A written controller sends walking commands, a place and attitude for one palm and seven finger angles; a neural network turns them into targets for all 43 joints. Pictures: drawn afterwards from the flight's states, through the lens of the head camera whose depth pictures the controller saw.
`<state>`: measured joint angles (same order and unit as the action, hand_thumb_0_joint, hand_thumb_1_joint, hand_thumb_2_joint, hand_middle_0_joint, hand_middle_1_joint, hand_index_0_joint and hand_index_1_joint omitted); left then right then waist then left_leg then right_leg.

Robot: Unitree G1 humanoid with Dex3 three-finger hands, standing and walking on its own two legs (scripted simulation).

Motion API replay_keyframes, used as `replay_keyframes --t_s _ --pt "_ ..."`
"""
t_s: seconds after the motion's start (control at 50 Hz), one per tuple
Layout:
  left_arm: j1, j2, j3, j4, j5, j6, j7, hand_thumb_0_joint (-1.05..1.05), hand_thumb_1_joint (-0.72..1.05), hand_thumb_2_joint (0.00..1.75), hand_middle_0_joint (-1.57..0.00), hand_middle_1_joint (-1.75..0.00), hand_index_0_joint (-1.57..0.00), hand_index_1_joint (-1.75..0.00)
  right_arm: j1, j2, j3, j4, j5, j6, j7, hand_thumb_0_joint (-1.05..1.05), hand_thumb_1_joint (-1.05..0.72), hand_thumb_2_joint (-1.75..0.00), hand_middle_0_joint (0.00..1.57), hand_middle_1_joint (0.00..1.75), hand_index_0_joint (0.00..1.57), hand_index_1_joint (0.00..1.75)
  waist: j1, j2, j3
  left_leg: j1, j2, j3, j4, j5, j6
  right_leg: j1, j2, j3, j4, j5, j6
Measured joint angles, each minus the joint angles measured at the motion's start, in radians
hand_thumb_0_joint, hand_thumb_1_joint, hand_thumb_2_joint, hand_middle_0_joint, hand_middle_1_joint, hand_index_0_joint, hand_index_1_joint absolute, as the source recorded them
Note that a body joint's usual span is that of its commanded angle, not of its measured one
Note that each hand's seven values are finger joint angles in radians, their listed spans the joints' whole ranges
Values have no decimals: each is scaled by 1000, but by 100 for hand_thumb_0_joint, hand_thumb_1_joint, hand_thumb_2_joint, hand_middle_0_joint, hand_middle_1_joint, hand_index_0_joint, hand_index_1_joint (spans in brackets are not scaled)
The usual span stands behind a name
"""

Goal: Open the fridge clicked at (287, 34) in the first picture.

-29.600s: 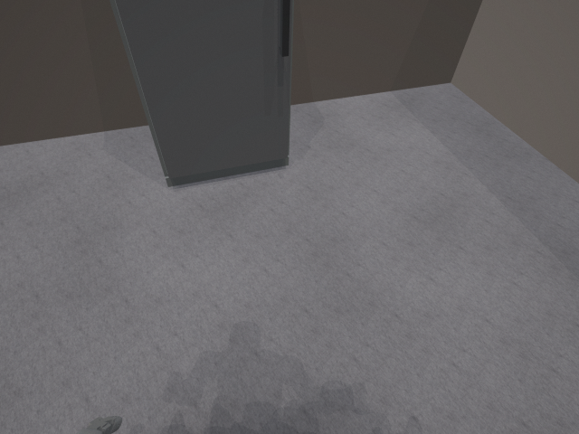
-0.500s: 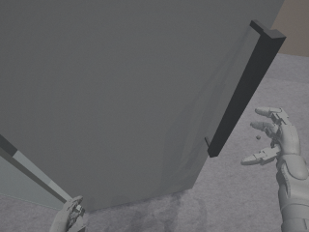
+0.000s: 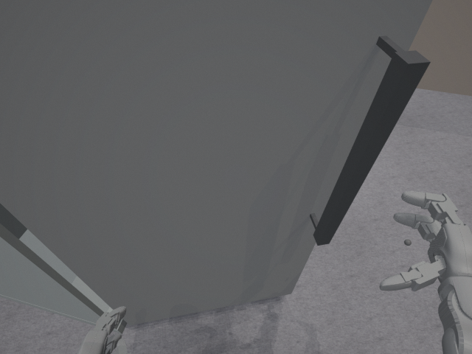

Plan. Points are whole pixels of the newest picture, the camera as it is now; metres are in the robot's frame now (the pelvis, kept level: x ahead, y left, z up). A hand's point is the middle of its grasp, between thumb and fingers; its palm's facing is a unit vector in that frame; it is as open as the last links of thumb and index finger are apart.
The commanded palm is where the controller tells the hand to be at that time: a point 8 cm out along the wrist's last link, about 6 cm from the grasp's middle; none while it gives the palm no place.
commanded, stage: slip the hand off the handle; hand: right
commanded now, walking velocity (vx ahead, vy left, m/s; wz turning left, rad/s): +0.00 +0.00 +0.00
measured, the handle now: (344, 167) +0.41 -0.16 +0.12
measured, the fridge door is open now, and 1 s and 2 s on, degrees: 65 65 65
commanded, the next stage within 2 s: draw the hand back to the body in 0.48 s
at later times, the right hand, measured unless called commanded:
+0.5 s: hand (431, 293) +0.22 -0.25 +0.07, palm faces +0.19 +0.96 -0.21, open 14.7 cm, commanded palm +0.20 -0.30 +0.09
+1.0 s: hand (454, 298) +0.20 -0.25 +0.11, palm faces +0.07 +0.99 -0.08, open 14.7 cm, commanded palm +0.17 -0.30 +0.13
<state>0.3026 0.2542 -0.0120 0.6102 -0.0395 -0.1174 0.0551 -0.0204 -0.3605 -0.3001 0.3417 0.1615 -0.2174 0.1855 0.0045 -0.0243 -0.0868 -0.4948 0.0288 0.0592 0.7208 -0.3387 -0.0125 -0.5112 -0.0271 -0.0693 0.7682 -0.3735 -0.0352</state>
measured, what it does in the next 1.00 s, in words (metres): stands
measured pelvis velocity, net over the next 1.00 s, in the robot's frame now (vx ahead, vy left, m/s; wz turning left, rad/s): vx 0.00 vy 0.01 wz -0.03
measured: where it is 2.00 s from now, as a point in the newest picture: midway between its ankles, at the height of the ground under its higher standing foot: outside the picture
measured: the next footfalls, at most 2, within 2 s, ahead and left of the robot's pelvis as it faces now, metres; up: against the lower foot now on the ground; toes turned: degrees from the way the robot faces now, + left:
none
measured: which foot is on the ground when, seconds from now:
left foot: down 0.00-1.00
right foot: down 0.00-1.00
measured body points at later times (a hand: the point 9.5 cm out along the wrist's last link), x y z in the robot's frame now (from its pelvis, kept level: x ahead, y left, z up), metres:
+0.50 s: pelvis -0.01 +0.02 +0.00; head +0.00 +0.03 +0.45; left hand +0.19 +0.25 -0.07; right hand +0.20 -0.31 +0.08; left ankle +0.01 +0.13 -0.71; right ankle +0.01 -0.09 -0.71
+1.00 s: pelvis +0.00 +0.01 +0.00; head -0.01 +0.02 +0.45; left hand +0.18 +0.25 -0.05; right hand +0.19 -0.31 +0.12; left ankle +0.01 +0.13 -0.71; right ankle +0.01 -0.09 -0.71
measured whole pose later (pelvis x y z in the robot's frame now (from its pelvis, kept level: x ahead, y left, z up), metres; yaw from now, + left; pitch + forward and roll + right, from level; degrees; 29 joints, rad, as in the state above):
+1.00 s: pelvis +0.00 +0.01 +0.00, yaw -2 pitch +3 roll +2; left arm 0.29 0.29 -0.03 0.58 -0.07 -0.34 0.10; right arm 0.31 -0.38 -0.40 -0.02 0.39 -0.08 0.45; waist -0.04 -0.05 -0.09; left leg -0.41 0.02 0.09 0.71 -0.35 0.00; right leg -0.44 -0.03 -0.03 0.78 -0.38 -0.02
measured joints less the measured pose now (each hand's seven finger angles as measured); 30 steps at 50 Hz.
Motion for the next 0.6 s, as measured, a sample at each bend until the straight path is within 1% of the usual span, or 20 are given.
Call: replay_keyframes --t_s 0.06,0.14,0.24,0.32,0.48,0.6 --pt "-21 -3 -5 1 1 -11 4 1 90 90 -21 -30 -20 -30 51 7 3 -52 5 0 -7 -2 55 -20 26 115 25 115 -10 0 -1 9 0 5 3 -3 2 8 0 6 2 -1 2" --pt "-49 -5 -12 -5 -4 -27 11 1 90 90 -21 -30 -20 -30 102 3 -1 -96 17 14 2 -2 55 -20 26 115 25 115 -23 -2 -1 21 0 17 7 -7 7 15 0 17 6 1 6" --pt "-72 0 -18 -15 -8 -54 23 1 90 90 -21 -30 -20 -30 151 -2 2 -141 32 27 24 -2 55 -20 26 115 25 115 -39 -9 -2 30 0 33 12 -11 13 17 1 33 13 2 12" --pt "-82 3 -23 -18 -9 -71 30 1 90 90 -21 -30 -20 -30 171 -6 -1 -157 43 36 46 -2 55 -20 26 115 25 115 -47 -10 0 32 0 43 19 -15 18 15 0 44 19 3 17" --pt "-69 5 -26 -14 -8 -100 40 1 90 90 -21 -30 -21 -30 214 -22 -23 -189 58 42 77 -2 55 -20 26 115 25 115 -46 -12 5 28 -7 54 29 -20 28 7 -7 57 31 1 27" --pt "-55 14 -25 10 -11 -117 51 1 90 90 -21 -30 -21 -30 175 -33 -31 -162 66 44 88 -2 55 -20 26 115 25 115 -43 -17 14 13 -8 59 42 -24 31 -9 -8 62 43 -1 30"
